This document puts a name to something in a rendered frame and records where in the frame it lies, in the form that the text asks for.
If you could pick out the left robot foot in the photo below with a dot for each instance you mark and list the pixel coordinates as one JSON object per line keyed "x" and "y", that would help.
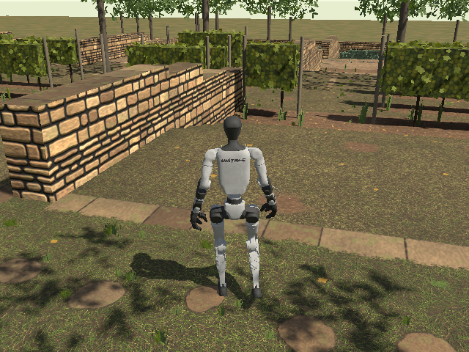
{"x": 222, "y": 290}

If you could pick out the left robot hand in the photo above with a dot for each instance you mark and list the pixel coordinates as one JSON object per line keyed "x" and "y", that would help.
{"x": 194, "y": 220}

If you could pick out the right robot forearm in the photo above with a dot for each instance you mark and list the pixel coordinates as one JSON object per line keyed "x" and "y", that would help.
{"x": 268, "y": 192}

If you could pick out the robot left upper arm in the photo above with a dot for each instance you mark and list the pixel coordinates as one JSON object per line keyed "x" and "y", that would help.
{"x": 209, "y": 156}

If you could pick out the robot left thigh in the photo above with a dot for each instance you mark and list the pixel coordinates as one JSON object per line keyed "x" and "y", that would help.
{"x": 217, "y": 222}

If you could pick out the left robot forearm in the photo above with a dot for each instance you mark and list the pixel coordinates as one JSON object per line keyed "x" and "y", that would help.
{"x": 199, "y": 198}

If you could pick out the right robot hand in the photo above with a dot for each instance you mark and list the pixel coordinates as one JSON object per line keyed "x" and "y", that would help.
{"x": 269, "y": 207}

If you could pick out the robot right upper arm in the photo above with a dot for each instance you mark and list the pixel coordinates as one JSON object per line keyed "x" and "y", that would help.
{"x": 256, "y": 154}

